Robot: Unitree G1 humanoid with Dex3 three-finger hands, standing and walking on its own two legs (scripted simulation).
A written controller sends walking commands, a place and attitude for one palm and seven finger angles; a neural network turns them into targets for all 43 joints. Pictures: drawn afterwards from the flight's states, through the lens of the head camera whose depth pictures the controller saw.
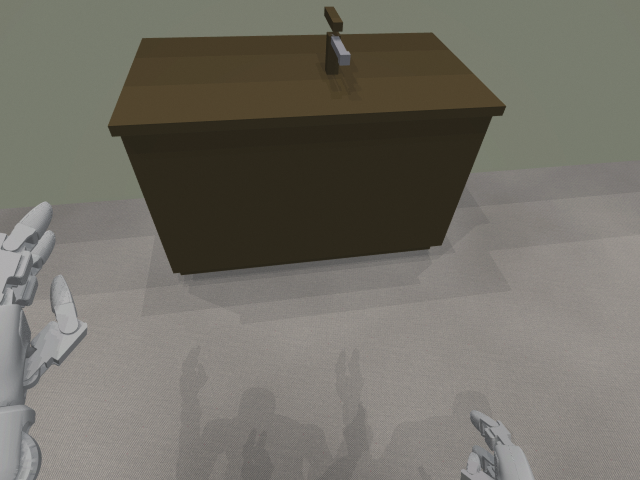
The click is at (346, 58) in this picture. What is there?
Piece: tap's lever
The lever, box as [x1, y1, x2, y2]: [338, 51, 350, 65]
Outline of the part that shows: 339,51 339,64 349,64 350,54 348,51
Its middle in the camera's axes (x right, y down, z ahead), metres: +0.06 -0.49 +1.04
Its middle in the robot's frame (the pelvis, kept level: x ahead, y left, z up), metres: +1.12 +0.01 +0.06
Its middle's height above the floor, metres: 0.83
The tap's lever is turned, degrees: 0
